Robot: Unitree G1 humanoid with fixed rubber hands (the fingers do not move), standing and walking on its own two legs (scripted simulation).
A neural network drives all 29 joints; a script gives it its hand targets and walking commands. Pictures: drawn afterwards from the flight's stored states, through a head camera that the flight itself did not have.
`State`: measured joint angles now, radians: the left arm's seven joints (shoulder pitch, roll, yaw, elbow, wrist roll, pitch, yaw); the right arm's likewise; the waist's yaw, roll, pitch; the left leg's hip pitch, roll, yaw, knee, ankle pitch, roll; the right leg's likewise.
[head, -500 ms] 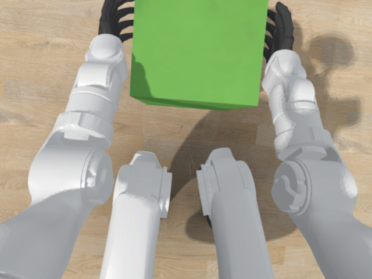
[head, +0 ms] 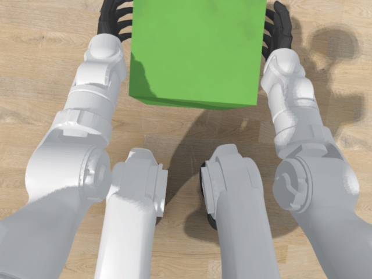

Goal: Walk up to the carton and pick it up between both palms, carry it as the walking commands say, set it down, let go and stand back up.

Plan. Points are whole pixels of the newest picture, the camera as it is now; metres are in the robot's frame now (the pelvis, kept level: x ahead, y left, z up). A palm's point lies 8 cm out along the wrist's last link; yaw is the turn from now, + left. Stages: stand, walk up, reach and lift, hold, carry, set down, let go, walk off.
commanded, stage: set down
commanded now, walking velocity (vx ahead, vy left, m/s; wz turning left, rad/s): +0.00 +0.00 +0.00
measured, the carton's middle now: (191, 58) +0.50 -0.03 -0.23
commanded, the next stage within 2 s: none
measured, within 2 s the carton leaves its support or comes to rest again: rests again in 0.12 s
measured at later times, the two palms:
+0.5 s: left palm (110, 40) +0.52 +0.12 -0.16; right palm (274, 53) +0.49 -0.18 -0.16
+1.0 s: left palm (109, 41) +0.52 +0.13 -0.17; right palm (275, 55) +0.49 -0.19 -0.17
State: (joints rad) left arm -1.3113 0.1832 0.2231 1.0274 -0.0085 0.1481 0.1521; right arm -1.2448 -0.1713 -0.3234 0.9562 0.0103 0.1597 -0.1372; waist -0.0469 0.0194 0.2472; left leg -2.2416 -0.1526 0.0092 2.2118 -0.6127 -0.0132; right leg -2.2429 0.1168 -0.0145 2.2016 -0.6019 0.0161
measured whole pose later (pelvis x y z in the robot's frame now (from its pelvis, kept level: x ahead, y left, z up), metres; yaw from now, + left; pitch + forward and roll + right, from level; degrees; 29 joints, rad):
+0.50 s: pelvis +0.00 +0.00 -0.01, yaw +0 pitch +35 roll -1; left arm -1.34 0.21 0.22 1.09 -0.01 0.13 0.13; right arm -1.28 -0.18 -0.32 1.01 0.00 0.15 -0.11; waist -0.05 0.02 0.29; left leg -2.24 -0.13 0.02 2.24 -0.60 0.00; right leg -2.24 0.09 -0.02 2.23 -0.59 0.01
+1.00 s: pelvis -0.01 +0.00 -0.01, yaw +0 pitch +33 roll -1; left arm -1.39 0.26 0.15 1.14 -0.07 0.07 0.11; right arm -1.33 -0.23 -0.27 1.10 0.06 0.06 -0.09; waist -0.05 0.01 0.35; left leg -2.23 -0.11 0.02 2.23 -0.58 0.00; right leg -2.23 0.08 -0.04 2.22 -0.57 0.00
